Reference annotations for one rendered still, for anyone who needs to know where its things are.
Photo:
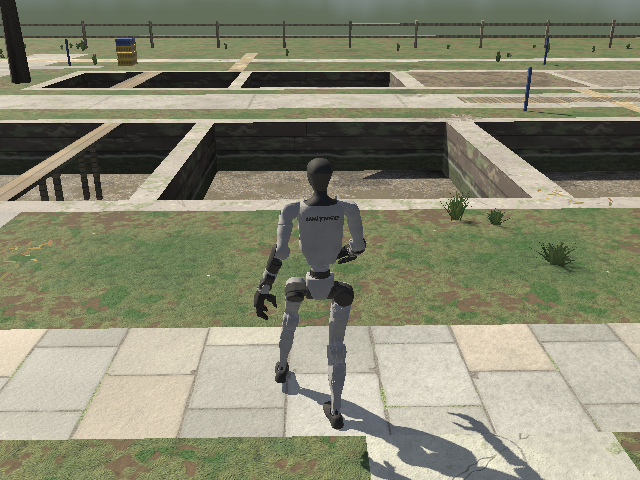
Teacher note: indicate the right robot forearm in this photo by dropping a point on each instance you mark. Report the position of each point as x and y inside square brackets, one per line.
[352, 253]

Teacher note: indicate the left robot forearm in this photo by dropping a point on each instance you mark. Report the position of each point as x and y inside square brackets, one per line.
[270, 273]

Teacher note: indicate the humanoid robot torso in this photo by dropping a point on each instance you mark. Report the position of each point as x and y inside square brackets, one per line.
[320, 241]

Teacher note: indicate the robot right hand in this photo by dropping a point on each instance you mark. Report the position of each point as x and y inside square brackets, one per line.
[344, 253]

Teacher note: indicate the right robot upper arm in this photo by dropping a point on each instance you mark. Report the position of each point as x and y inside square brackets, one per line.
[352, 212]

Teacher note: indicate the robot left hand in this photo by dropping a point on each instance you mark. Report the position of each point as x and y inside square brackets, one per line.
[259, 303]

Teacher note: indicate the left robot upper arm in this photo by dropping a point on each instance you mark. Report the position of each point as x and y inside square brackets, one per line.
[289, 212]

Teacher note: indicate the robot right foot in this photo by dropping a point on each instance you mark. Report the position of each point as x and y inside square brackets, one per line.
[335, 420]

